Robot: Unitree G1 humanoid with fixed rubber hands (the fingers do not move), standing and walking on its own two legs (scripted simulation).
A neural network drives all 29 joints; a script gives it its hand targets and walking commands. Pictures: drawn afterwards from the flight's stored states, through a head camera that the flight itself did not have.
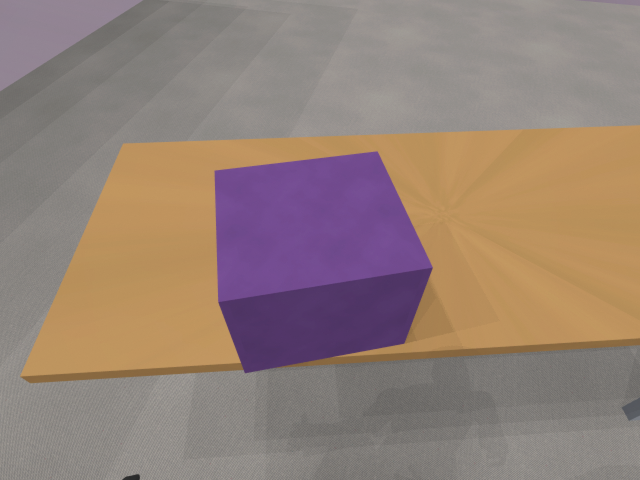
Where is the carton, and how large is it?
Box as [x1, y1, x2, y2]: [215, 151, 432, 372]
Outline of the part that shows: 377,151 215,170 218,302 245,372 394,345 404,342 432,267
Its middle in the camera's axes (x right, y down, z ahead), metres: -0.01 +0.03 +0.61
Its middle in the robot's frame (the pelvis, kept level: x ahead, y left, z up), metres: +0.43 +0.03 -0.01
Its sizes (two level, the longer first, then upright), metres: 0.259 0.238 0.208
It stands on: a table, 0.67 m high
